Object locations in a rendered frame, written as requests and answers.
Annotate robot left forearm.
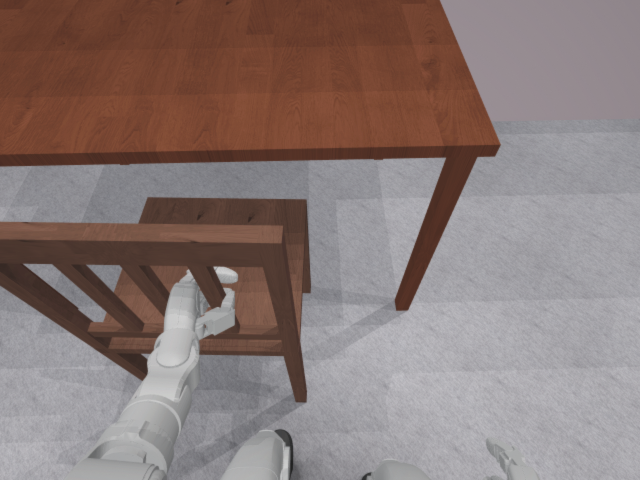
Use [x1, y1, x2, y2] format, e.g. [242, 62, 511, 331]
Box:
[64, 328, 201, 480]

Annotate right robot hand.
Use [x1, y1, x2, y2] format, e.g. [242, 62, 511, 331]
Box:
[483, 437, 540, 480]

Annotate chair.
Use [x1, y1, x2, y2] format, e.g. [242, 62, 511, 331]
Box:
[0, 197, 311, 403]

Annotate left robot hand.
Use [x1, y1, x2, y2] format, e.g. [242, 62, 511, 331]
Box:
[164, 267, 238, 340]

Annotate left robot upper arm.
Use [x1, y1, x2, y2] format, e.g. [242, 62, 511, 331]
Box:
[68, 458, 167, 480]

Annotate robot left thigh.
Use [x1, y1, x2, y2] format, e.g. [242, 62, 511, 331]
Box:
[220, 437, 290, 480]

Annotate left robot shin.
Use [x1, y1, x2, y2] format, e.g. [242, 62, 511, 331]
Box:
[256, 430, 284, 442]

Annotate table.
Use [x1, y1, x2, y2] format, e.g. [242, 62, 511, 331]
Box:
[0, 0, 501, 311]

